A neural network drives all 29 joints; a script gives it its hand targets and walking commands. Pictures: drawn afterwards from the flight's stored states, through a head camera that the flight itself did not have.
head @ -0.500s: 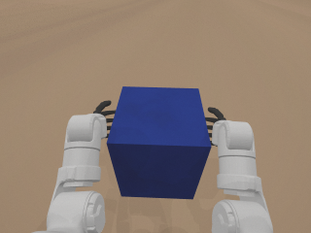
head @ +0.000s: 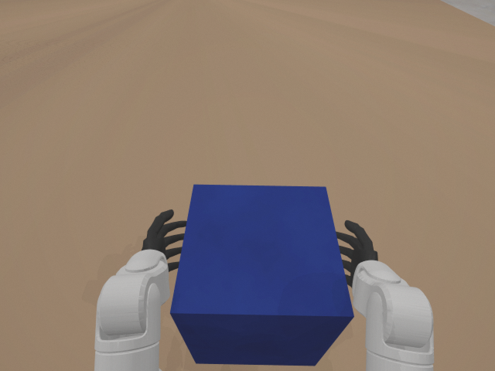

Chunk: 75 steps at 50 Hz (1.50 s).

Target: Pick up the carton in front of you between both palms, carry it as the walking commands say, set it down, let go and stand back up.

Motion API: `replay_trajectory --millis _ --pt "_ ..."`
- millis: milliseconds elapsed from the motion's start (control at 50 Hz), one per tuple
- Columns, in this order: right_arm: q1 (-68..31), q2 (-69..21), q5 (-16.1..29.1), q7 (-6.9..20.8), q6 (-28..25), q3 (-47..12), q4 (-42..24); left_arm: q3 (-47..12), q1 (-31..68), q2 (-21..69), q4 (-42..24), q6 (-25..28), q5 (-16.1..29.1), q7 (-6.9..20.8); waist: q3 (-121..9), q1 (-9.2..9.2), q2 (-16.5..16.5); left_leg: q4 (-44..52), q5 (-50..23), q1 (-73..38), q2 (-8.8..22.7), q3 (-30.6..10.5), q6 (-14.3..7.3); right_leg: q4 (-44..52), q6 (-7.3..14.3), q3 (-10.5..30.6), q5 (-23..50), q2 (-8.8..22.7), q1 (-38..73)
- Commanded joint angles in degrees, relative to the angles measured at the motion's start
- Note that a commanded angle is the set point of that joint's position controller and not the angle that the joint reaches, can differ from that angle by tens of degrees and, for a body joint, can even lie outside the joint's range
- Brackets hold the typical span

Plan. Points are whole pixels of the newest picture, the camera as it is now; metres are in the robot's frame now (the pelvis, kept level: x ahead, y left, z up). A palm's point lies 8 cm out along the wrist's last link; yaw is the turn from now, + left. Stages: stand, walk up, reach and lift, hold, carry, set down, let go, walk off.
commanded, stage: carry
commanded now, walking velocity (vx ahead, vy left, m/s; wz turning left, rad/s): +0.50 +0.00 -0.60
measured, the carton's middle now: (257, 279) +0.28 +0.01 +0.01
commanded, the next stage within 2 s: none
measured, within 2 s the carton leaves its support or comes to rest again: neither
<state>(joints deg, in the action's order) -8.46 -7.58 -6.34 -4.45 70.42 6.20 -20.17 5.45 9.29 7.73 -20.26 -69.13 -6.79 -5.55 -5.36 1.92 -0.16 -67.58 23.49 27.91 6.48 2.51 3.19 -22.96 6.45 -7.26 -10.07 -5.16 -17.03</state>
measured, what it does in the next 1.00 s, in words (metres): walks ahead, turning right: left foot, then right foot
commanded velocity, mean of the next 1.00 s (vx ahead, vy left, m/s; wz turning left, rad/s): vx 0.50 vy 0.00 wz -0.07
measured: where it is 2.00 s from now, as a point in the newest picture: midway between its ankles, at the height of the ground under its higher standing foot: (293, 194)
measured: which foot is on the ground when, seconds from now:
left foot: up 0.00-0.24, down 0.26-0.78, up 0.80-1.00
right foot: down 0.00-0.26, up 0.28-0.76, down 0.78-1.00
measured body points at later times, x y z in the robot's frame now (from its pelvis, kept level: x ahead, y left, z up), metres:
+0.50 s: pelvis +0.28 +0.06 +0.01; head +0.28 +0.10 +0.46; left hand +0.59 +0.11 +0.07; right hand +0.48 -0.17 +0.08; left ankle +0.31 +0.16 -0.74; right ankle +0.27 -0.07 -0.67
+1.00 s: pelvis +0.56 -0.09 +0.01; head +0.58 -0.11 +0.46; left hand +0.87 -0.02 +0.08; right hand +0.79 -0.31 +0.06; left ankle +0.60 +0.03 -0.66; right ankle +0.51 -0.16 -0.74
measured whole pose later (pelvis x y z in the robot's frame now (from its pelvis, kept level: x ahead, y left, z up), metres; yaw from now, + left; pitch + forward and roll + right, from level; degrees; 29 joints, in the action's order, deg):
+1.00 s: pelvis +0.56 -0.09 +0.01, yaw -16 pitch +5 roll +1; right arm -7.0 -7.4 -6.9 -5.1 68.9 5.0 -20.4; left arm 5.6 8.1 7.6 -19.3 -66.7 -6.1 -5.2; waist -2.7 0.8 -1.5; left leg -58.0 15.8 33.3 5.8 6.3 -0.4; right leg -18.3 1.8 -16.9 -12.3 3.9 -10.8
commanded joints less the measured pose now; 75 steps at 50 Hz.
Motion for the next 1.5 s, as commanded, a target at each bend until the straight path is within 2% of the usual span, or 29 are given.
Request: replay_trajectory --millis 0,140,180,200,220,240,260,300,380,560,620,680,700,720,740,760,800,860,900,1060,1140,1160,1180,1200,1220,1240,1280,1340,1480 --pt "-25.47 -50.70 20.73 13.76 -1.66 -40.09 -1.88 -41.25 23.94 52.25 0.29 -0.59 24.91 16.33 -11.58 -1.74 5.08 19.95 -7.85 4.90 0.70 1.12 1.44 11.63 6.07 16.29 12.40 16.22 11.91" --pt "-28.42 -48.84 22.65 13.10 -0.39 -40.39 -3.08 -39.04 22.69 48.50 0.71 -1.70 23.49 15.69 -9.40 -0.62 8.79 39.24 -18.54 -4.89 -2.69 5.78 2.19 7.63 2.66 13.28 13.41 13.36 10.08" --pt "-25.82 -48.07 22.29 13.47 0.18 -39.48 0.01 -38.52 21.33 48.21 2.90 -2.21 22.21 15.44 -11.76 -1.65 5.40 44.98 -18.02 -16.23 -3.91 7.42 1.60 -1.18 1.01 11.50 12.68 11.52 6.37" --pt "-25.46 -47.61 21.95 13.66 0.22 -38.97 0.97 -38.48 21.48 48.04 3.87 -2.40 21.98 15.38 -14.78 -2.72 1.61 46.12 -14.68 -27.53 -0.43 5.11 0.14 -10.54 -1.31 8.36 9.75 9.31 0.20" --pt "-24.53 -46.14 21.42 13.76 0.07 -38.10 2.50 -38.72 22.37 48.30 3.95 -2.59 22.03 15.50 -18.80 -3.81 -10.66 50.73 -2.24 -38.33 13.96 -13.24 -3.58 -26.16 -5.03 4.04 -4.64 4.25 -12.24" --pt "-23.38 -47.14 21.17 13.90 -0.21 -37.49 4.78 -39.83 22.70 48.50 4.35 -2.73 22.52 15.78 -17.40 -3.23 -20.38 56.49 0.17 -39.96 23.59 -30.47 -7.48 -37.45 -6.55 4.04 -19.82 1.81 -23.30" --pt "-23.45 -48.68 21.08 14.09 -0.60 -37.40 4.40 -40.80 24.44 49.70 4.86 -2.43 23.27 16.00 -16.24 -3.56 -14.25 55.65 -1.04 -37.84 24.09 -29.68 -9.37 -43.94 -5.19 8.30 -19.02 6.53 -25.21" --pt "-27.15 -53.39 22.10 14.46 -2.31 -38.96 1.06 -41.14 26.84 53.75 4.18 -0.75 24.41 16.65 -14.28 -3.33 -4.66 56.12 -3.58 -29.85 19.83 -18.18 -7.00 -41.16 -4.38 9.03 -13.28 10.48 -22.80" --pt "-29.45 -56.09 24.90 15.17 -4.18 -40.77 -1.69 -42.69 26.65 55.92 1.26 1.48 23.60 15.68 -12.56 -3.31 -10.01 60.81 -0.94 -26.26 16.88 -3.98 -5.21 -33.10 -5.14 4.76 -4.55 11.09 -20.37" --pt "-27.50 -48.59 26.32 15.44 -2.57 -41.41 -6.39 -41.66 22.10 51.35 -2.68 0.61 21.34 13.21 -5.23 -3.32 -8.92 57.53 -19.21 -31.32 14.28 12.62 -4.64 -17.67 -5.04 -2.30 7.61 9.21 -22.63" --pt "-25.78 -45.77 25.07 14.87 -1.09 -40.32 -5.76 -40.90 21.25 49.07 -2.37 -1.06 21.50 13.20 -3.26 -3.95 -10.89 57.45 -26.41 -31.36 12.38 14.04 -4.43 -9.32 -3.86 -5.31 7.46 7.24 -16.73" --pt "-27.07 -44.70 24.88 14.90 0.08 -40.43 -5.45 -39.37 19.64 48.33 -0.37 -2.02 21.20 13.36 -6.39 -2.82 -12.09 43.65 -49.03 -32.44 10.45 15.32 -3.79 -2.59 -2.61 -9.55 4.61 2.68 -3.94" --pt "-27.33 -44.71 25.26 15.14 0.39 -40.73 -5.16 -38.55 19.22 48.46 0.41 -2.05 20.79 13.36 -11.22 -1.66 -9.27 31.97 -50.84 -27.95 7.79 17.08 -2.49 0.26 -1.98 -11.06 5.03 1.30 9.06" --pt "-28.76 -44.33 25.72 15.41 0.58 -40.85 -5.07 -38.12 18.77 48.97 1.04 -1.98 20.40 13.37 -17.48 0.17 -4.44 19.57 -36.27 -14.71 5.65 15.04 -0.49 -0.84 -0.04 -0.05 4.53 10.31 26.63" --pt "-29.14 -45.68 26.05 15.70 0.66 -41.44 -5.60 -37.80 19.53 48.85 1.76 -1.72 20.19 13.58 -22.35 -0.29 12.10 2.23 -3.58 2.60 -1.23 11.86 1.21 1.82 6.72 26.37 8.81 27.87 38.08" --pt "-29.68 -46.29 26.26 16.05 0.47 -41.80 -5.24 -38.25 18.87 50.89 2.88 -1.25 20.99 13.80 -22.66 -0.27 14.35 -5.97 6.67 10.55 -2.71 4.47 -0.24 6.35 10.41 33.53 16.45 31.39 38.47" --pt "-31.83 -51.30 26.85 16.06 -1.02 -42.61 -6.79 -40.29 22.46 55.77 -1.19 0.34 23.01 14.19 -19.21 -0.53 4.18 -6.40 3.75 12.63 1.20 -0.94 -2.34 4.72 5.29 20.16 24.85 28.47 31.91" --pt "-30.27 -54.00 25.68 15.25 -2.53 -43.89 -6.31 -40.23 23.02 58.44 -1.94 1.86 23.50 14.52 -17.49 -1.15 5.95 3.69 -4.72 9.38 2.57 -1.01 -3.69 9.59 -0.69 8.52 14.36 25.96 24.97" --pt "-28.28 -53.45 24.46 14.43 -3.28 -44.83 -7.19 -40.34 20.39 58.63 -1.42 2.38 24.02 15.19 -16.73 -1.13 8.45 8.86 -8.51 9.88 1.36 0.80 -4.18 11.00 -1.00 5.24 12.88 25.25 25.30" --pt "-24.80 -49.65 21.91 13.10 -2.76 -42.84 -7.22 -40.92 21.41 51.90 -4.19 1.45 24.88 16.27 -5.04 -1.29 8.43 32.74 -23.38 6.74 -3.10 10.39 -5.45 12.08 -3.18 -9.43 19.53 22.57 23.24" --pt "-25.25 -46.88 22.68 13.31 -0.79 -41.78 -6.30 -39.71 21.32 48.28 -3.94 -0.39 23.91 15.65 -7.56 -2.10 9.82 37.18 -22.02 -6.09 -8.69 13.55 -7.86 -1.59 -5.90 -13.02 45.25 21.02 25.60" --pt "-24.82 -46.45 22.61 13.43 -0.45 -41.28 -5.36 -39.50 21.61 47.75 -3.59 -0.91 23.73 15.59 -10.76 -3.23 8.56 39.78 -20.99 -15.98 -10.88 14.67 -8.87 -11.06 -7.11 -14.26 45.23 19.03 22.34" --pt "-25.42 -46.60 22.55 13.66 -0.21 -40.75 -4.98 -39.32 22.55 46.94 -3.45 -1.35 23.59 15.57 -14.11 -4.78 4.28 42.44 -19.29 -27.72 -9.25 12.61 -10.10 -23.37 -8.24 -14.66 35.48 16.69 14.55" --pt "-26.00 -45.63 22.60 13.73 -0.12 -40.39 -4.31 -39.41 23.79 47.15 -3.48 -1.84 23.81 15.62 -16.95 -4.59 -7.69 44.89 -17.75 -40.00 4.52 -10.55 -15.12 -38.36 -10.39 -11.82 11.01 12.36 -1.94" --pt "-26.02 -45.86 22.68 13.77 -0.21 -40.13 -3.23 -39.81 23.37 47.73 -2.61 -2.19 24.04 15.89 -18.39 -3.09 -16.26 50.04 -23.70 -45.96 15.21 -34.23 -21.89 -52.57 -11.25 -3.94 -19.75 5.12 -16.55" --pt "-26.77 -48.63 23.34 14.27 -0.22 -41.17 -3.30 -39.72 22.47 48.97 -1.22 -1.73 23.70 15.85 -18.08 -3.93 -6.82 51.44 -29.62 -46.03 15.43 -30.78 -23.21 -57.41 -9.13 3.58 -18.99 7.37 -20.80" --pt "-29.24 -51.43 24.88 14.57 -1.12 -41.58 -5.16 -39.93 23.19 52.81 0.40 -0.45 23.27 15.89 -17.58 -3.85 -0.75 49.43 -41.41 -39.26 12.98 -18.13 -16.99 -51.25 -7.49 7.02 -14.81 12.23 -19.57" --pt "-29.72 -54.30 24.93 14.96 -2.50 -42.29 -4.26 -41.19 23.97 56.51 -0.02 1.29 23.18 15.70 -16.99 -2.75 -3.29 54.00 -29.70 -30.74 10.20 -10.13 -12.23 -39.19 -7.08 5.86 -8.06 13.13 -14.96" --pt "-26.02 -51.33 24.29 15.17 -2.70 -41.17 -6.22 -42.35 21.65 55.45 -2.89 1.80 22.53 14.22 -10.52 -2.85 -7.27 58.80 -27.53 -32.02 7.01 -0.62 -12.29 -16.18 -8.74 0.32 4.19 11.41 -17.71"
